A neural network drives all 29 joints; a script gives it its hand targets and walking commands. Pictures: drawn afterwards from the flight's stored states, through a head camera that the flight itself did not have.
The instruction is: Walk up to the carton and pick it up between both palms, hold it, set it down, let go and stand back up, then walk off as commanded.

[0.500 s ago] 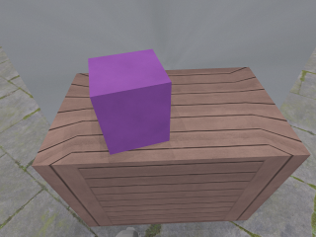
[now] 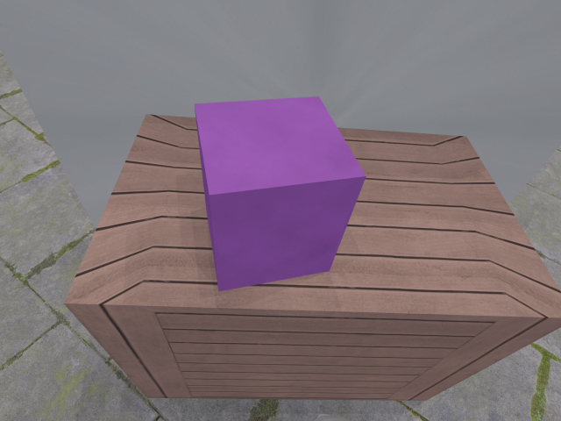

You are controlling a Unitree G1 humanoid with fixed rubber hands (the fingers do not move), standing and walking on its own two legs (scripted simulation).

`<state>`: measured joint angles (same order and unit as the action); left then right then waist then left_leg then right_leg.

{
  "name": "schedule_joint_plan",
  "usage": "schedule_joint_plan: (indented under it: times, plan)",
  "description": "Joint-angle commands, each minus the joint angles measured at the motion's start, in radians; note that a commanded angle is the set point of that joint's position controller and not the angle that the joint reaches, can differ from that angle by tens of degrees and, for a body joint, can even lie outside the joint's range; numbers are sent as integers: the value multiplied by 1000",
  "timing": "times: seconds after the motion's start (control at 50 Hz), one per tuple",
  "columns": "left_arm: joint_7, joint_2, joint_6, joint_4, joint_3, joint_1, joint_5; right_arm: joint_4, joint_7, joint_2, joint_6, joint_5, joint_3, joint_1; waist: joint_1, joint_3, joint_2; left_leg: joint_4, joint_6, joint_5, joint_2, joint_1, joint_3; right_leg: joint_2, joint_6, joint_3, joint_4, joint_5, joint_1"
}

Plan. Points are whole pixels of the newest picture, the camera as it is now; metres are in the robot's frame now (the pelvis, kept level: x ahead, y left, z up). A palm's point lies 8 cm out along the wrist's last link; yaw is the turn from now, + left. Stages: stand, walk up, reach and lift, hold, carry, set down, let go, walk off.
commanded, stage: walk up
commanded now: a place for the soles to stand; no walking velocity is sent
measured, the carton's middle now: (268, 195) +0.48 +0.03 +0.04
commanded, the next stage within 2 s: none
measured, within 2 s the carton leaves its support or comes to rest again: neither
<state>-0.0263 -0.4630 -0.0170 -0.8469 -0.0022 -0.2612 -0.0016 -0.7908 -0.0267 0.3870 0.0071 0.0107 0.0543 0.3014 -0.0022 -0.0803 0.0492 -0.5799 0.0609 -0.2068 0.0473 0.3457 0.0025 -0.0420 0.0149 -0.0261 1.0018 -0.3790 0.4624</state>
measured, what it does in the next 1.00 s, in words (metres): steps on the spot: right foot, then left foot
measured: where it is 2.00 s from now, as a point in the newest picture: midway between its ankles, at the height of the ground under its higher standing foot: outside the picture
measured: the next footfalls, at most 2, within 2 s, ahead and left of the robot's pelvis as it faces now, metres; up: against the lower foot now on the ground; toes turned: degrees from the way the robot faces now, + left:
right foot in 0.16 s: +0.04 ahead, -0.15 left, +0.00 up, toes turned -2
left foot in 0.52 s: +0.05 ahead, +0.09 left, +0.00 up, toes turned -1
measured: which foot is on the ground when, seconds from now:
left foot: down 0.00-0.18, up 0.20-0.50, down 0.52-1.00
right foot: up 0.00-0.14, down 0.16-1.00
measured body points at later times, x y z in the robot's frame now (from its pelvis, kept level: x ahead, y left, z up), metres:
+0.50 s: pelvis -0.01 -0.04 +0.00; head +0.02 -0.07 +0.45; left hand +0.08 +0.28 -0.09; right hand +0.10 -0.36 -0.12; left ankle +0.00 +0.09 -0.72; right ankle +0.00 -0.14 -0.73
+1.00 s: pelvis -0.02 -0.03 +0.00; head +0.01 -0.04 +0.45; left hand +0.09 +0.28 -0.10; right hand +0.11 -0.33 -0.11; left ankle +0.01 +0.09 -0.73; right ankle +0.00 -0.14 -0.73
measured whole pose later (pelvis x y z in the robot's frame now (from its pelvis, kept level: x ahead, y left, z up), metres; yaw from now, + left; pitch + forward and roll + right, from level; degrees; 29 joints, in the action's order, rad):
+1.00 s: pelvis -0.02 -0.03 +0.00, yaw +1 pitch -2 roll +1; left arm 0.00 -0.41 0.03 -0.85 0.00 -0.18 0.00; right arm -0.79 -0.02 0.39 0.01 0.01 0.02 0.19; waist 0.00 -0.09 0.01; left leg -0.59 0.01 -0.28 0.04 0.27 -0.03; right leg -0.05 -0.01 -0.05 0.65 -0.33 0.28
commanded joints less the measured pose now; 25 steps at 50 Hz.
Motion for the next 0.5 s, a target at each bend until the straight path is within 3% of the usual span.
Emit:
schedule_joint_plan:
  times: [0.0,0.02,0.04,0.06,0.08,0.1,0.12,0.14,0.16,0.18,0.2,0.24,0.26,0.3,0.36,0.42,0.46,0.48]
  plan:
    - [-12,-145,20,7,86,-23,-11,45,21,257,-4,10,55,-14,27,67,-198,210,102,-160,-224,-130,-331,-5,-18,36,-240,-117,0]
    - [-13,-137,27,4,83,-29,-17,41,18,253,-8,11,52,-23,25,66,-191,188,121,-120,-236,-99,-328,3,-25,16,-278,-115,-52]
    - [-16,-136,34,5,84,-49,-13,38,14,258,-14,14,51,-31,16,68,-220,170,125,-99,-233,-99,-329,2,-30,24,-322,-138,-74]
    - [-19,-128,44,-1,87,-70,-13,41,13,253,-18,11,49,-64,-3,71,-193,132,130,-57,-236,-70,-305,14,-38,6,-419,-86,-136]
    - [-22,-121,55,-15,84,-97,-13,46,11,237,-23,4,43,-98,-32,72,-174,75,109,17,-219,-37,-266,15,-42,7,-549,37,-221]
    - [-27,-140,70,-12,85,-90,-22,44,14,206,-22,-5,31,-112,-43,79,-120,-12,68,126,-184,6,-225,-21,-48,70,-620,119,-285]
    - [-32,-182,83,-6,91,-86,-40,46,15,159,-18,-15,15,-112,-42,90,37,-158,10,169,-110,66,-138,-167,-82,257,-700,143,-305]
    - [-31,-232,87,19,100,-2,-36,46,16,138,-16,-19,12,-101,-18,27,144,-196,-42,-97,2,168,-93,-309,-142,440,-713,353,-304]
    - [-29,-251,86,20,105,29,-30,37,25,194,-24,-18,37,-117,-29,39,77,-289,-43,-307,-4,123,-123,-364,-222,405,-643,448,-260]
    - [-28,-246,86,29,103,49,-27,30,26,214,-25,-16,41,-85,-18,53,85,-341,-37,-344,-17,108,-133,-363,-253,388,-589,542,-252]
    - [-26,-213,87,37,97,56,-23,22,21,218,-26,-21,42,-74,-6,31,116,-366,-33,-319,-27,107,-121,-317,-233,303,-583,563,-244]
    - [-29,-190,89,42,81,45,-24,20,17,202,-28,-19,41,-92,-13,3,111,-368,-31,-268,-26,113,-98,-245,-191,212,-558,681,-251]
    - [-28,-180,91,34,77,21,-20,15,16,184,-30,-14,38,-93,-18,9,104,-352,-32,-244,-24,122,-95,-215,-163,191,-538,742,-288]
    - [-27,-186,88,25,77,1,-23,12,19,173,-27,-20,30,-111,-29,39,134,-306,-39,-232,-29,125,-67,-190,-161,157,-505,779,-354]
    - [-21,-199,82,34,90,-7,-28,12,18,169,-12,-16,22,-129,-54,106,179,-170,-38,-243,-43,117,-19,-200,-179,163,-461,715,-430]
    - [-15,-199,71,37,85,36,-18,-18,24,161,3,-13,25,-111,-25,90,134,3,-29,-116,-32,-18,32,-183,-165,116,-435,627,-320]
    - [-8,-176,62,53,78,86,-7,-39,29,177,15,-2,35,-55,12,124,99,149,-6,61,-50,-185,-2,-166,-115,108,-398,446,-230]
    - [-6,-148,61,56,71,95,-2,-45,32,205,23,10,43,-53,15,135,24,154,22,112,-104,-239,-99,-138,-87,84,-357,355,-179]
